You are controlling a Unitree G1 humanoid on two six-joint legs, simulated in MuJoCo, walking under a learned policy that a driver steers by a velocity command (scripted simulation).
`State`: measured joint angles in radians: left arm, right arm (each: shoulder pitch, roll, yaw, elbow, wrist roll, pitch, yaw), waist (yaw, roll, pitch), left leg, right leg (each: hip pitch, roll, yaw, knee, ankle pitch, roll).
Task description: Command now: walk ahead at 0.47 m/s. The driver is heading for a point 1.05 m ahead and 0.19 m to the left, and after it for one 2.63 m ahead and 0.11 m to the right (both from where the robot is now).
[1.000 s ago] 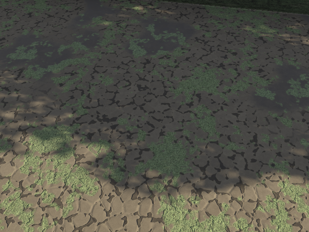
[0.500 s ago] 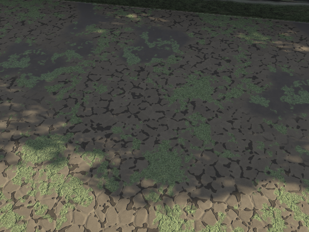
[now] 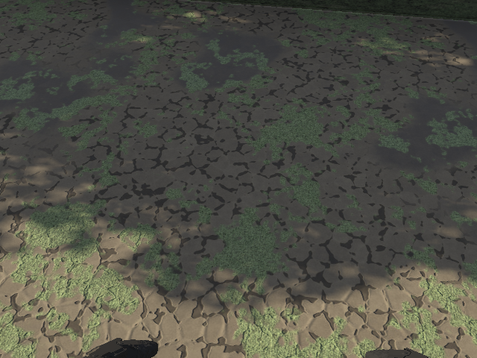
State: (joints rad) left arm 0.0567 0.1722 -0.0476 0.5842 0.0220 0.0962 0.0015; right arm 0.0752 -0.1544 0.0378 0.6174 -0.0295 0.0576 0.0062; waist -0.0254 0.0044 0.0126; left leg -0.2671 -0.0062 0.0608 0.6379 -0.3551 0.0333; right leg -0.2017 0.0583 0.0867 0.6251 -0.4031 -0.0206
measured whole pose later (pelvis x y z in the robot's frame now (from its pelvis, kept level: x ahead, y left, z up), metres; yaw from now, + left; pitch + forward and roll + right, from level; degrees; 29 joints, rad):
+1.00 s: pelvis -0.01 +0.01 +0.00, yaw +0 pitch -1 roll +0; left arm 0.08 0.16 -0.05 0.59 0.02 0.08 0.00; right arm 0.12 -0.15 0.06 0.58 -0.02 0.05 0.01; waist -0.02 0.01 -0.01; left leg -0.29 -0.01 0.08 0.68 -0.37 0.05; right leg -0.23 0.05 0.09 0.66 -0.41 0.00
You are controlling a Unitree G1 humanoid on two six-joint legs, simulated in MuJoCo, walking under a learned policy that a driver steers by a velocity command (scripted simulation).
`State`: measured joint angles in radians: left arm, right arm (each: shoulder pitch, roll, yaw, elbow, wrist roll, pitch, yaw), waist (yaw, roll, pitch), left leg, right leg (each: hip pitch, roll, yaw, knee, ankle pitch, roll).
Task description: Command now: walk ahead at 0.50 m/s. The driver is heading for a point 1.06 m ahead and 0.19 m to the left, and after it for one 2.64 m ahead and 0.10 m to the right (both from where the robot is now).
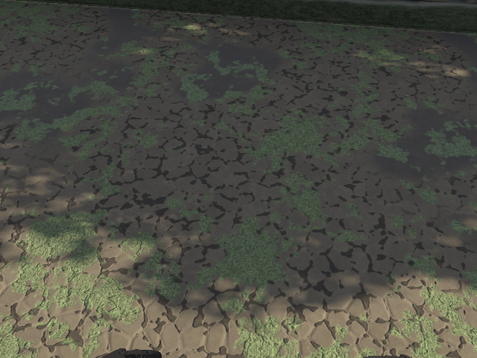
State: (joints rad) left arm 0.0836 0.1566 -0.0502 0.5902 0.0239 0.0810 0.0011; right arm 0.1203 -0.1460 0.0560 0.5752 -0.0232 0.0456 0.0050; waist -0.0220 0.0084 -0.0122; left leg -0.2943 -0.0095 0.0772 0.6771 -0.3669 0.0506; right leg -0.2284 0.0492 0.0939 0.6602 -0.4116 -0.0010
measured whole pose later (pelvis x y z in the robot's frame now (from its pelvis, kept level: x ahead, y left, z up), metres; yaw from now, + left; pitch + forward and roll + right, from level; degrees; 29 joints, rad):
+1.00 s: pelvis +0.00 +0.00 +0.00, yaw +0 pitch -1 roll -1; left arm 0.09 0.15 -0.05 0.60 0.03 0.08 0.01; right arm 0.14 -0.14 0.06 0.57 -0.02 0.04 0.00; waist -0.02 0.01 -0.02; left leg -0.30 -0.01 0.09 0.70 -0.38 0.06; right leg -0.24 0.05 0.10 0.68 -0.42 0.01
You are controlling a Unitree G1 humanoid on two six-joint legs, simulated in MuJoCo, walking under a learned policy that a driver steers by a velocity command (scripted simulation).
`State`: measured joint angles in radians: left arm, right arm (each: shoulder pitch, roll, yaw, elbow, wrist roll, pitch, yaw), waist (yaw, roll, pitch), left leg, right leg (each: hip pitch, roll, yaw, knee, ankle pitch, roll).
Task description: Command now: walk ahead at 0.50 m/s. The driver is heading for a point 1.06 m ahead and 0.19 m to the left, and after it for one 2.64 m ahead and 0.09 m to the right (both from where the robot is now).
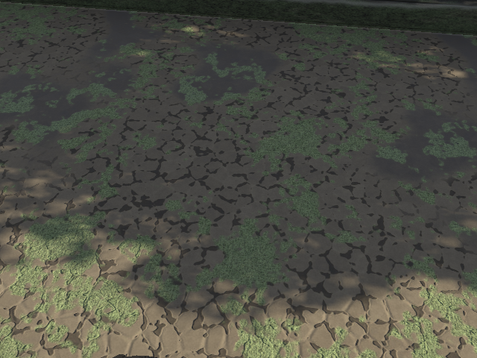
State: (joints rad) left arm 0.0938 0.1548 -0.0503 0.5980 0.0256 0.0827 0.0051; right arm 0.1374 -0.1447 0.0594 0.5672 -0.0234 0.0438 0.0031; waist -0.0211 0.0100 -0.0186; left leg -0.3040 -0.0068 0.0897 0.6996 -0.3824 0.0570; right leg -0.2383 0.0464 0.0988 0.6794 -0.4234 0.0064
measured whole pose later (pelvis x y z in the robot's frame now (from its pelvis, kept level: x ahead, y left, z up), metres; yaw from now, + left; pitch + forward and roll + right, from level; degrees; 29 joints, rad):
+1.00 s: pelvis +0.00 +0.00 +0.00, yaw +0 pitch -1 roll -1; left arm 0.10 0.15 -0.05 0.60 0.03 0.08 0.01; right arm 0.15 -0.14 0.06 0.57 -0.02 0.04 0.00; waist -0.02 0.01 -0.02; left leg -0.31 0.00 0.10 0.71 -0.39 0.06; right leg -0.24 0.05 0.10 0.69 -0.43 0.01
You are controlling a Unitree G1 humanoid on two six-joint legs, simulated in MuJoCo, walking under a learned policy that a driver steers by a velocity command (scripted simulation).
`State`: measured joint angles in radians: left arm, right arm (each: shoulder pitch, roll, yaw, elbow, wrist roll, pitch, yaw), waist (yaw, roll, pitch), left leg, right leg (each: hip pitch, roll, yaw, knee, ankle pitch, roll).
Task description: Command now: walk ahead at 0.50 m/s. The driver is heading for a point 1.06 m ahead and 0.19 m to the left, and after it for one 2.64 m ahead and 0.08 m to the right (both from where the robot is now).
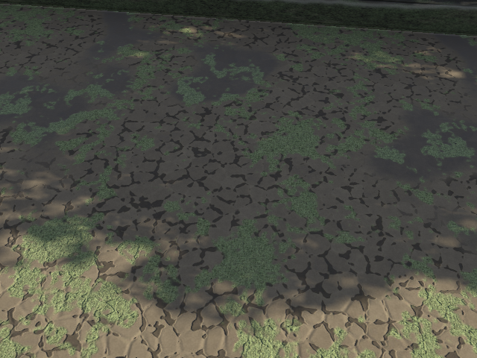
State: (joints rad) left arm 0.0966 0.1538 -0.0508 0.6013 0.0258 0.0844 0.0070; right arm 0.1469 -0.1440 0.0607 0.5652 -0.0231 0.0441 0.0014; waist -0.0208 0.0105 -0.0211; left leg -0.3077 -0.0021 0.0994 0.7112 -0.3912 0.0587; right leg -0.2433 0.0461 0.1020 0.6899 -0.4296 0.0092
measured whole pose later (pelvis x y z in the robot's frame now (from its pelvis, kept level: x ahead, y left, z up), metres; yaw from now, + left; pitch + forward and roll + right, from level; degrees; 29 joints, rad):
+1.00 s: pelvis +0.00 +0.00 +0.00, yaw +0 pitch -1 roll -1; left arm 0.10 0.16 -0.05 0.60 0.03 0.09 0.01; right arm 0.15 -0.14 0.06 0.56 -0.02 0.05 0.00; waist -0.02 0.01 -0.02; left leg -0.31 0.00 0.11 0.72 -0.40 0.06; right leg -0.25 0.05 0.10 0.70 -0.43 0.01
